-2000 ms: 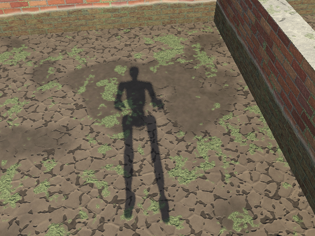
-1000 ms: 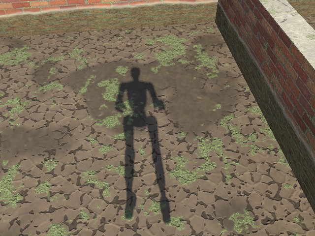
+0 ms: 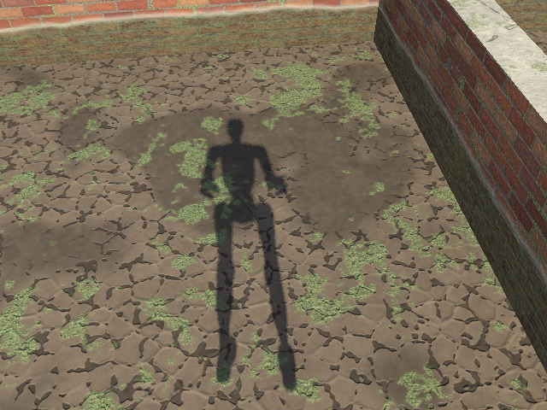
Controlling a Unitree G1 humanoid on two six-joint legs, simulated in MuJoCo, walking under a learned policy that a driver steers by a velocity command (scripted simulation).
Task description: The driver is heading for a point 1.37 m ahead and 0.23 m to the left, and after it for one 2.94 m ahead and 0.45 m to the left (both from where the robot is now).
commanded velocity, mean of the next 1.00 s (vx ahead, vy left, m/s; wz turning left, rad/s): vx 0.29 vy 0.00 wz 0.00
